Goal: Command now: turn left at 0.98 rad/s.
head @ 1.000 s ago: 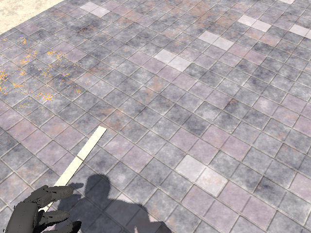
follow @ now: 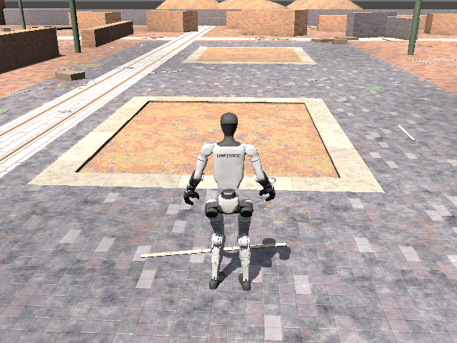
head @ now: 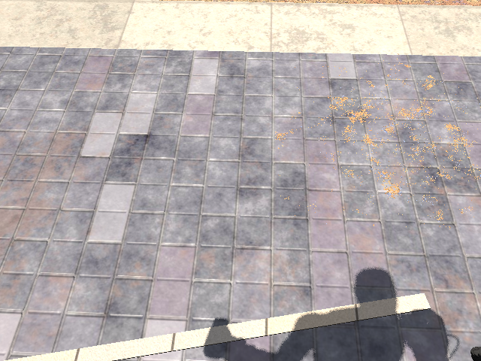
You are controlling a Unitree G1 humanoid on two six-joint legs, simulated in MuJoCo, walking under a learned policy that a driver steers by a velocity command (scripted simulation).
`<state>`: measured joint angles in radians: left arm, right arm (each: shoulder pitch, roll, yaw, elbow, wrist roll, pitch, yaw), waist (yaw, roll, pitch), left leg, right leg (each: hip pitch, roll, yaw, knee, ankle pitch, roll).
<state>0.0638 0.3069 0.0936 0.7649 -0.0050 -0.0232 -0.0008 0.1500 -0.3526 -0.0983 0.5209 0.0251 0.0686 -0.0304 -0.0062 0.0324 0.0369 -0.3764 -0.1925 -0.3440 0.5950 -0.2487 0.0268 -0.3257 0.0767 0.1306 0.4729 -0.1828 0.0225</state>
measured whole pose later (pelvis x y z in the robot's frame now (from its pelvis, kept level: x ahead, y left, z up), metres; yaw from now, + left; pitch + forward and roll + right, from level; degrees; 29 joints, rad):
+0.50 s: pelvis +0.12 +0.08 -0.01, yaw +28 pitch +2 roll -2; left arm 0.39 0.36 0.10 0.80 0.01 -0.05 0.00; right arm 0.17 -0.30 -0.05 0.53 0.05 0.02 0.04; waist 0.08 0.00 -0.03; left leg -0.73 0.18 0.02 1.00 -0.21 0.01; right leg 0.14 -0.10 -0.32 0.25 -0.38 0.10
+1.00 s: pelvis +0.40 +0.40 -0.02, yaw +42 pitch +2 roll -2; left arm 0.00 0.27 0.02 0.67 -0.04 -0.11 -0.09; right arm 0.45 -0.26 -0.01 0.78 -0.01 -0.09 -0.03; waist -0.07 -0.02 0.04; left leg 0.27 -0.07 -0.02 0.12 -0.42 0.10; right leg -0.76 0.01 -0.09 0.52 0.26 -0.05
